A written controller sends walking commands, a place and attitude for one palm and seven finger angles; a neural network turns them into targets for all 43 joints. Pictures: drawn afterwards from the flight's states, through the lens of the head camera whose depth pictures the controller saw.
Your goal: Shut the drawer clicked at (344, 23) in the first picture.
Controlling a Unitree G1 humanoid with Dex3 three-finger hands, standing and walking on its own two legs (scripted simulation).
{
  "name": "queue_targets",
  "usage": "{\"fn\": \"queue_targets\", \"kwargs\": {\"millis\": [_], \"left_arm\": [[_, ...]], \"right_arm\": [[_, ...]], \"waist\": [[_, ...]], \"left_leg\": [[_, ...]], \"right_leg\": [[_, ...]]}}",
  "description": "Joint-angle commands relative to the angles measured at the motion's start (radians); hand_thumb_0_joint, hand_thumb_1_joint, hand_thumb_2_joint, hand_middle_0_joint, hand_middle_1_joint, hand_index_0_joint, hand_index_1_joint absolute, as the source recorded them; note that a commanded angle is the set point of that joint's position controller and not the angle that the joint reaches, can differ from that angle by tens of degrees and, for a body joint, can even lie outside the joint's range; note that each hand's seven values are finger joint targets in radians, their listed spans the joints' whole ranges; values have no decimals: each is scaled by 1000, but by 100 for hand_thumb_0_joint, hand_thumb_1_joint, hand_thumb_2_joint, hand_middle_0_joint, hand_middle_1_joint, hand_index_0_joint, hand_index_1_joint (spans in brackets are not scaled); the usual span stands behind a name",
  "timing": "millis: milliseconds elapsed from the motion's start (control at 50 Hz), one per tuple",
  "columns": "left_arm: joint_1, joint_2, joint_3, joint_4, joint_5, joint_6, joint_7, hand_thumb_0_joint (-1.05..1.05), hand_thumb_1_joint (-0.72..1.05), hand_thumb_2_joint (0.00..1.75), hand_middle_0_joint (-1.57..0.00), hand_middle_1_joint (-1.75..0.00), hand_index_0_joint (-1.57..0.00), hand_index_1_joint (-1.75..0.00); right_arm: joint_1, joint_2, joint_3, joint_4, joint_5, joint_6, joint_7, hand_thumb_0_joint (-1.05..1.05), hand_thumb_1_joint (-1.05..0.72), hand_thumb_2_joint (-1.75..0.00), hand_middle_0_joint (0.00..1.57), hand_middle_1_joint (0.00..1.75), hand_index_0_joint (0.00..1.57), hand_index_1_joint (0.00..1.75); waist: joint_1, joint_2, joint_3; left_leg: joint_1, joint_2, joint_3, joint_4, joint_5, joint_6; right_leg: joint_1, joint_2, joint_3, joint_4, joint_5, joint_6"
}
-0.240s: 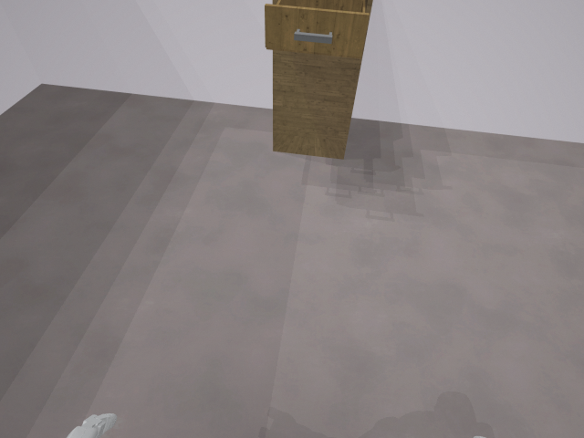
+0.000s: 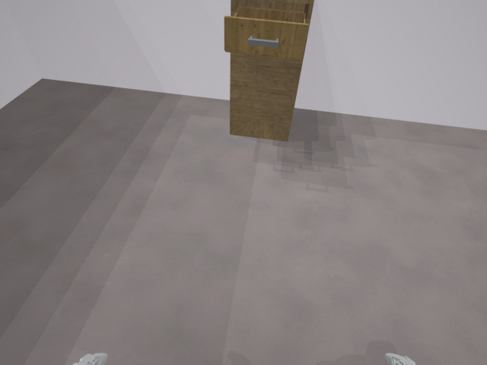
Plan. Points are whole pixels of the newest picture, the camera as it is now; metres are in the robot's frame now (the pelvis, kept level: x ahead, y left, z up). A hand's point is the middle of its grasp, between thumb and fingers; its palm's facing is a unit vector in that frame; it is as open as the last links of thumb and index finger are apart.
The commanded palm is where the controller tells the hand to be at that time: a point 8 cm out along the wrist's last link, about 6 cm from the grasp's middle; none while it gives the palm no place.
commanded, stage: stand and wait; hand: left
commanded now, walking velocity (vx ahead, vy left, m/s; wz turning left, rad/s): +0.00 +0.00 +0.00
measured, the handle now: (263, 41) +1.36 +0.00 +0.00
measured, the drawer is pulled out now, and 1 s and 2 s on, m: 0.30 0.30 0.30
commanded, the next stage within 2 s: look at it before walking up in 0.80 s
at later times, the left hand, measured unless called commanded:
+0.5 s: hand out of the picture +0.04 +0.23 -0.15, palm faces -0.02 -0.94 -0.34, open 7.4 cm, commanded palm none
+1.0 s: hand out of the picture +0.05 +0.22 -0.15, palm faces -0.03 -0.94 -0.33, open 7.4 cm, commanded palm none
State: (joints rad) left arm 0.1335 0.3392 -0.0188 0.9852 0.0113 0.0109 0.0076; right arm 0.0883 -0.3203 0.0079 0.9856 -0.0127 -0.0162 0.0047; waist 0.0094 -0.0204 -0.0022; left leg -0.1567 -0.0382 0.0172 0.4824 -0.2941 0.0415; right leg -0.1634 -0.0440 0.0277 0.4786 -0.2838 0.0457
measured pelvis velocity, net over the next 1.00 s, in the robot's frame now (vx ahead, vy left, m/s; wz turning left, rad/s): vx -0.03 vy -0.03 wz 0.00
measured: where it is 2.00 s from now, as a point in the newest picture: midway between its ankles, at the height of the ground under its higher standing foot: outside the picture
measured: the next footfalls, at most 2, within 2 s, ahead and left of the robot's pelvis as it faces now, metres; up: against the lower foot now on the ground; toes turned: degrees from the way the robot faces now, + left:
none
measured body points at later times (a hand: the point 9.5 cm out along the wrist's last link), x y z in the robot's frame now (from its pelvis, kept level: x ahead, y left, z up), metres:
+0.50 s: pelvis -0.03 -0.02 +0.01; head -0.03 -0.01 +0.46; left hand +0.04 +0.28 -0.13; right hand +0.05 -0.32 -0.12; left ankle -0.02 +0.09 -0.74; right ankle -0.02 -0.15 -0.74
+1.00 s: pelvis -0.03 -0.03 +0.01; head -0.03 -0.02 +0.46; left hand +0.05 +0.27 -0.13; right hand +0.04 -0.32 -0.12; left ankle -0.02 +0.09 -0.74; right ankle -0.02 -0.15 -0.74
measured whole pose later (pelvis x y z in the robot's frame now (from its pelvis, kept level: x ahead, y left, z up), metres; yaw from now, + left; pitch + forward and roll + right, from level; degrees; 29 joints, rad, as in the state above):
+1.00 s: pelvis -0.03 -0.03 +0.01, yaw +0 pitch -2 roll +0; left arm 0.14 0.34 -0.01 1.09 0.01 -0.01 0.00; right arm 0.13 -0.34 0.00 1.12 -0.01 -0.01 0.01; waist 0.00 -0.01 0.02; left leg -0.15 0.00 0.01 0.39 -0.20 0.00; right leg -0.16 -0.01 0.02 0.39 -0.20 0.01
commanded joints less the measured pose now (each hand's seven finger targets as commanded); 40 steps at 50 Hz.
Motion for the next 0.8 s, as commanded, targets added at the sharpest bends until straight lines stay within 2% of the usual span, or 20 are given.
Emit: {"fn": "queue_targets", "kwargs": {"millis": [0, 100, 380, 560, 700, 780], "left_arm": [[-42, 201, 55, -64, 1, -23, 10, 0, 90, 90, -20, -30, -20, -30], [-33, 201, 54, -43, 1, -24, 7, 0, 90, 90, -20, -30, -20, -30], [-26, 207, 50, 12, 0, -31, 4, 0, 90, 90, -20, -30, -20, -30], [-25, 209, 50, 30, 0, -35, 5, 0, 90, 90, -20, -30, -20, -30], [-28, 206, 49, 33, 1, -34, 4, 0, 90, 90, -20, -30, -20, -30], [-30, 206, 51, 32, 2, -36, 3, 0, 90, 90, -20, -30, -20, -30]], "right_arm": [[-52, -225, -56, -53, -1, -22, -21, 0, -90, -90, 20, 30, 20, 30], [-54, -226, -55, -33, 1, -22, -20, 0, -90, -90, 20, 30, 20, 30], [-25, -230, -48, 31, 5, -16, -15, 0, -90, -90, 20, 30, 20, 30], [-10, -228, -45, 55, 5, -17, -13, 0, -90, -90, 20, 30, 20, 30], [-9, -226, -45, 64, 3, -16, -12, 0, -90, -90, 20, 30, 20, 30], [-3, -222, -45, 66, 4, -18, -12, 0, -90, -90, 20, 30, 20, 30]], "waist": [[-11, 33, -46], [-9, 44, -37], [-12, 9, 3], [-10, 12, -3], [-10, 17, 22], [-11, 15, 1]], "left_leg": [[11, 144, -110, -102, 326, 10], [11, 145, -114, -125, 259, 10], [-18, 145, -127, -165, 113, -1], [-14, 149, -125, -171, 120, -5], [-23, 147, -128, -180, 90, -8], [-15, 149, -126, -175, 116, -9]], "right_leg": [[15, -62, 39, -49, 246, -65], [10, -63, 47, -75, 204, -65], [-9, -70, 82, -140, 99, -72], [-12, -74, 90, -153, 93, -74], [-37, -71, 99, -167, 51, -74], [-23, -73, 100, -164, 76, -75]]}}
